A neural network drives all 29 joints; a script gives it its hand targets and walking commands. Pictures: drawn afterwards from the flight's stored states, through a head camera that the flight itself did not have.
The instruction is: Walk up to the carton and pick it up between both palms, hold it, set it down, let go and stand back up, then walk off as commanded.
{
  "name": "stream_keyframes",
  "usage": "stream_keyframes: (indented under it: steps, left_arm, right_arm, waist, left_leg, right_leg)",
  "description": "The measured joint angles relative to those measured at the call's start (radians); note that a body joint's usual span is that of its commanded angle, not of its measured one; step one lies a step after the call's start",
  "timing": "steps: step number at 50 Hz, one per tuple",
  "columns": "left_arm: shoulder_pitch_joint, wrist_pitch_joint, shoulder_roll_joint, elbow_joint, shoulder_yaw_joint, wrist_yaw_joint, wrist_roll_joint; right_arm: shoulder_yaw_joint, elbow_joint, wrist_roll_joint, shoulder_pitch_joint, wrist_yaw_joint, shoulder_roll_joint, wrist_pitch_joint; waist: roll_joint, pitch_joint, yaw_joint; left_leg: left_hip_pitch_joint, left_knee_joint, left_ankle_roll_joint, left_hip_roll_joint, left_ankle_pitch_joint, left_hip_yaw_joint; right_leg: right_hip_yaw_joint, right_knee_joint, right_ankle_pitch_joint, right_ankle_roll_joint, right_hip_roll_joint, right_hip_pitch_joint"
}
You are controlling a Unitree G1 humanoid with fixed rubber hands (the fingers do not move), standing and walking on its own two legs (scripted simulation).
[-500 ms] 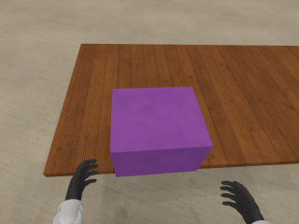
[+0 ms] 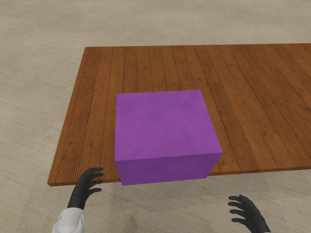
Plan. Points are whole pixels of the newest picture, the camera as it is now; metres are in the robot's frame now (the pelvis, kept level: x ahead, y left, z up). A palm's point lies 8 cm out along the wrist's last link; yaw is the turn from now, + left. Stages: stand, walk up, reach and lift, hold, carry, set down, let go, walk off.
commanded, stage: set down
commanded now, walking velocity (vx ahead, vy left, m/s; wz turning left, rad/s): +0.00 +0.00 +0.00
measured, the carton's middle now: (162, 136) +0.39 +0.03 -0.01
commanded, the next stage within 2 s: let go in 0.30 s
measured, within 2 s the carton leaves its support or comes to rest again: neither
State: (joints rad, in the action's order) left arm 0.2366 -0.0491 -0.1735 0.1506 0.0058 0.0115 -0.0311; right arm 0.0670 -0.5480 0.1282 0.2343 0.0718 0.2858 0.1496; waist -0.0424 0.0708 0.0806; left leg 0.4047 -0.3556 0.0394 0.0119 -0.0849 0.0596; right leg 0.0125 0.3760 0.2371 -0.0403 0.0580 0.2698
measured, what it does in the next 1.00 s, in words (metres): stands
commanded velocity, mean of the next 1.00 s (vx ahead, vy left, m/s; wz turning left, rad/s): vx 0.00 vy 0.00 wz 0.00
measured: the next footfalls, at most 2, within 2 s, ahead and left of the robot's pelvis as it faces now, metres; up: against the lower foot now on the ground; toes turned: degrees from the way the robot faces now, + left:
none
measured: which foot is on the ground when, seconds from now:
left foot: down 0.00-1.00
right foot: down 0.00-1.00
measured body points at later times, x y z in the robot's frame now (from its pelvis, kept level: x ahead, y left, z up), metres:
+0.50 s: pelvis +0.00 +0.00 +0.00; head +0.04 +0.01 +0.45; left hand +0.21 +0.23 -0.02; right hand +0.19 -0.22 -0.08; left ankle +0.05 +0.09 -0.74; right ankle -0.04 -0.09 -0.74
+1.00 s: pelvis +0.00 +0.00 +0.00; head +0.02 +0.00 +0.45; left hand +0.20 +0.23 -0.03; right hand +0.19 -0.24 -0.09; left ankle +0.05 +0.09 -0.74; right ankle -0.04 -0.09 -0.74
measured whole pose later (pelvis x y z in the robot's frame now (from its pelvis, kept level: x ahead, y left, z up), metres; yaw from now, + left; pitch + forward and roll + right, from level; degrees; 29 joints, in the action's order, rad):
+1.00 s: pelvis +0.00 +0.00 +0.00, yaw +0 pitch +6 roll +0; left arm 0.24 0.05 -0.24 0.26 -0.02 -0.04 -0.03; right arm 0.04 -0.65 -0.03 0.21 0.01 0.29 0.08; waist -0.02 0.10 0.08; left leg 0.40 -0.41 0.04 0.01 -0.12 0.06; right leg 0.01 0.43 0.28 -0.04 0.06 0.26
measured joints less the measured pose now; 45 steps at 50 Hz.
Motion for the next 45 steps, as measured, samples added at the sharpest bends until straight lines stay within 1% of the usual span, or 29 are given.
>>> stream_keyframes:
  steps: [6,16,23,42,43,45]
  left_arm:
    - [0.000,-0.011,-0.004,0.000,0.000,-0.011,0.000]
    - [0.000,-0.024,-0.023,0.001,0.005,-0.049,0.000]
    - [0.000,-0.024,-0.023,0.003,0.005,-0.050,0.000]
    - [0.000,-0.024,-0.023,0.003,0.005,-0.050,0.000]
    - [0.000,-0.019,-0.025,0.006,0.004,-0.050,0.000]
    - [0.000,0.026,-0.040,0.036,-0.008,-0.051,0.000]
  right_arm:
    - [0.000,-0.037,-0.022,-0.014,-0.014,-0.006,0.000]
    - [-0.001,-0.070,-0.061,-0.019,-0.054,-0.026,0.010]
    - [-0.011,-0.084,-0.066,-0.023,-0.058,-0.028,0.031]
    - [-0.029,-0.090,-0.066,-0.023,-0.060,-0.028,0.046]
    - [-0.029,-0.090,-0.076,-0.023,-0.061,-0.027,0.044]
    - [-0.029,-0.091,-0.127,-0.024,-0.063,-0.018,0.013]
  waist:
    - [0.012,0.000,0.000]
    - [0.021,0.000,0.000]
    - [0.022,0.000,0.000]
    - [0.022,0.000,0.000]
    - [0.022,0.000,0.000]
    - [0.023,0.000,0.000]
  left_leg:
    - [0.000,0.000,0.000,0.000,-0.002,0.000]
    - [-0.004,0.000,0.000,0.000,-0.006,0.000]
    - [-0.005,0.000,-0.003,0.000,-0.007,0.000]
    - [-0.006,0.000,-0.007,0.001,-0.008,0.000]
    - [-0.006,-0.001,-0.007,0.001,-0.007,0.000]
    - [-0.006,-0.012,-0.002,0.001,-0.010,0.000]
  right_leg:
    - [0.000,0.000,0.002,0.000,0.000,0.000]
    - [0.000,0.000,0.006,0.000,0.000,-0.004]
    - [0.000,0.000,0.006,0.000,-0.001,-0.005]
    - [0.000,0.000,0.006,-0.001,-0.001,-0.005]
    - [0.000,0.001,0.007,-0.001,-0.001,-0.005]
    - [-0.001,0.014,0.012,-0.001,-0.001,-0.006]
